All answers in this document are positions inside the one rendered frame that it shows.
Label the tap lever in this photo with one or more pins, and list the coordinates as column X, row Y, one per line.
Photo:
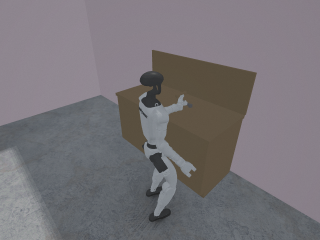
column 189, row 105

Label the left robot shin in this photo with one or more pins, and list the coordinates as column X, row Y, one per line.
column 156, row 179

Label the left robot hand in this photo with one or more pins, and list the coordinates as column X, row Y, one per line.
column 180, row 99

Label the robot shin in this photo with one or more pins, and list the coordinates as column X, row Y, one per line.
column 156, row 179
column 164, row 199

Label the counter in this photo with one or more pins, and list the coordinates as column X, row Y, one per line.
column 205, row 134

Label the right robot hand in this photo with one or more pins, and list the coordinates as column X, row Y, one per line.
column 187, row 168

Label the robot right forearm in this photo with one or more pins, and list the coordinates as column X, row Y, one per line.
column 171, row 154

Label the robot left forearm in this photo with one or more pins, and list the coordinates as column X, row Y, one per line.
column 174, row 108

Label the right robot upper arm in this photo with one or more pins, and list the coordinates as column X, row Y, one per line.
column 161, row 118

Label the left robot upper arm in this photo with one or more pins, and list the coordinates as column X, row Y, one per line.
column 143, row 95

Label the right robot shin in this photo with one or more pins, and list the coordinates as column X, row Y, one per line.
column 164, row 199

